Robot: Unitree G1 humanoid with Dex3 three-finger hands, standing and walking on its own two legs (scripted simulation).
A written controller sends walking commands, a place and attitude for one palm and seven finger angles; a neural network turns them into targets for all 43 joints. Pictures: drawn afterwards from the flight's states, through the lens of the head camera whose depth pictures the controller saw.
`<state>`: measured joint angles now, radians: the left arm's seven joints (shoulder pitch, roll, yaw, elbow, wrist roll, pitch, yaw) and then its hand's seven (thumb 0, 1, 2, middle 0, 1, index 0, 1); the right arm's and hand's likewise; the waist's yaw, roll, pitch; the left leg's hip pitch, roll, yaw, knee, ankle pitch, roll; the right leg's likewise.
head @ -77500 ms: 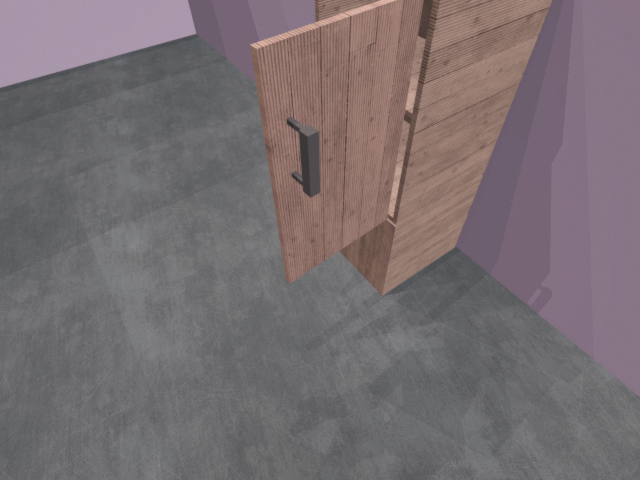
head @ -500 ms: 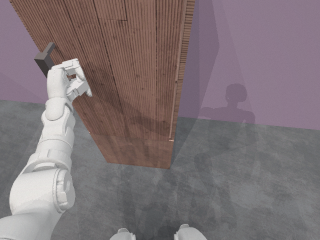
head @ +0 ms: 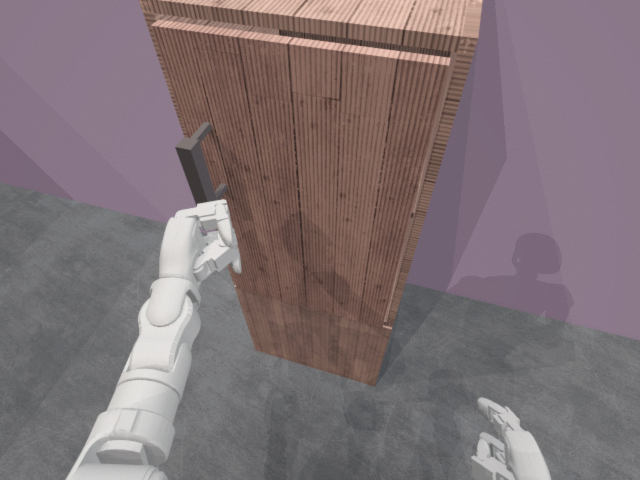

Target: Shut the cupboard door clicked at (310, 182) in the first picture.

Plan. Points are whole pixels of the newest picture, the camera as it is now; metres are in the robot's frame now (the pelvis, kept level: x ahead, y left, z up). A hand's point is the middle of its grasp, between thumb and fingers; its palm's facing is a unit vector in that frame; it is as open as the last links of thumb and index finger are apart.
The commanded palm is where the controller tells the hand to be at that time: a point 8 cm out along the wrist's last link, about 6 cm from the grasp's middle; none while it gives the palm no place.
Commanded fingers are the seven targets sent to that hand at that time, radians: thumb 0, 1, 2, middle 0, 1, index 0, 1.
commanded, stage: draw the hand back to the body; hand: left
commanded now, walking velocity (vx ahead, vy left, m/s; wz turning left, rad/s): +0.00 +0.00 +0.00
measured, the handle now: (206, 171) +0.53 +0.20 +0.09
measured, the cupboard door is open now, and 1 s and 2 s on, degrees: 0 0 0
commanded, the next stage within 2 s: step back with the hand held close in 1.62 s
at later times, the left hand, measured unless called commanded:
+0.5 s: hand (176, 282) +0.30 +0.17 +0.13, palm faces +0.02 -1.00 -0.03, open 3.1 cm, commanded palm +0.27 +0.23 +0.14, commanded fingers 0.00 0.90 0.90 -1.19 -1.38 -1.19 -1.38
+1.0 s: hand (56, 314) +0.24 +0.24 +0.17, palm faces +0.35 -0.88 -0.32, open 4.3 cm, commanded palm +0.19 +0.29 +0.19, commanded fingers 0.00 0.90 0.90 -0.50 -0.63 -0.50 -0.63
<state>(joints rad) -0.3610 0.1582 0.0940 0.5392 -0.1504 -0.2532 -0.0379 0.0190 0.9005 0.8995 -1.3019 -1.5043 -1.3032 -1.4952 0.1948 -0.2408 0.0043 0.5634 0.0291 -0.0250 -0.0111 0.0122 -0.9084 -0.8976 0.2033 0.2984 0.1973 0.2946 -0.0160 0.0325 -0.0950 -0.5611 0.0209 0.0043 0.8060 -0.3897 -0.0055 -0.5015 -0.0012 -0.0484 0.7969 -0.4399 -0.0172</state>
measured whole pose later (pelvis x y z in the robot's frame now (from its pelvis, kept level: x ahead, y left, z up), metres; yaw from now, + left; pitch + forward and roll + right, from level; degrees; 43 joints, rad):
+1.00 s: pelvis +0.01 +0.01 +0.04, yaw +0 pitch -3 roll +0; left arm 0.30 0.30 0.22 -0.24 -0.07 -0.06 0.09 0.02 0.90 0.90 -0.77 -0.92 -0.77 -0.91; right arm 0.19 -0.22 0.05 0.61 0.01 -0.06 -0.08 0.02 -0.90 -0.90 0.21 0.30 0.20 0.30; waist 0.06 0.07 -0.01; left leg -0.16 0.00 0.02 0.46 -0.25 0.01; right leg -0.10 -0.02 -0.03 0.44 -0.29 0.00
